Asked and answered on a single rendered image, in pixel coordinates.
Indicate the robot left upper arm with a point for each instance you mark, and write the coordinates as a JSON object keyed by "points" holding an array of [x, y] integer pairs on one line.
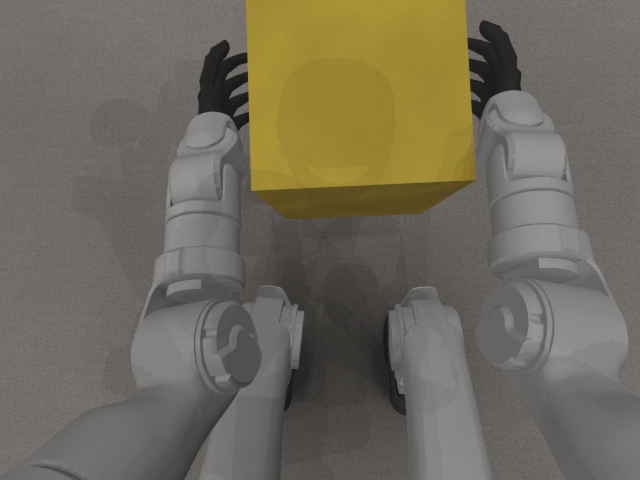
{"points": [[188, 362]]}

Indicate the left robot foot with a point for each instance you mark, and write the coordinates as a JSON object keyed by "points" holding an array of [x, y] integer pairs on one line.
{"points": [[289, 392]]}

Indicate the left robot forearm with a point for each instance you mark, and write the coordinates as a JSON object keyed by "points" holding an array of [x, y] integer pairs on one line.
{"points": [[201, 259]]}

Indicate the robot left hand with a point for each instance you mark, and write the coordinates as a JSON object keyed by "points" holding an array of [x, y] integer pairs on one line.
{"points": [[215, 90]]}

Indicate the robot right hand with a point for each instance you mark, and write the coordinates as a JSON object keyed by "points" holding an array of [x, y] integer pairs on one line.
{"points": [[500, 74]]}

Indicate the carton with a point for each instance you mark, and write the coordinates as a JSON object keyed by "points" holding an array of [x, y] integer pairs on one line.
{"points": [[358, 107]]}

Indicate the left robot thigh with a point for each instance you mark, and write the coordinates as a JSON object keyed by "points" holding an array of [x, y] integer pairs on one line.
{"points": [[246, 443]]}

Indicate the right robot forearm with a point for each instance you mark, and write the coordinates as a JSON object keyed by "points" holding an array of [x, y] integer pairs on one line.
{"points": [[535, 231]]}

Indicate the robot right upper arm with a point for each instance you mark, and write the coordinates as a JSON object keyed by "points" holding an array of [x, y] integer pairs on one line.
{"points": [[561, 349]]}

